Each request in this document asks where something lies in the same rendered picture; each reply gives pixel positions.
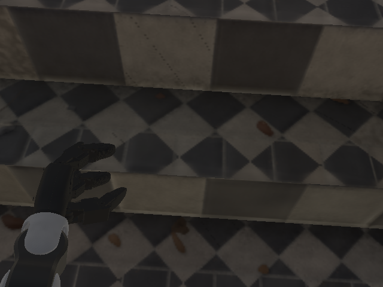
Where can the robot left forearm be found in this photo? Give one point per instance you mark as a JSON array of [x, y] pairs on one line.
[[40, 252]]

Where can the robot left hand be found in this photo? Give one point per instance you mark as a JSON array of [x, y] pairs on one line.
[[62, 181]]

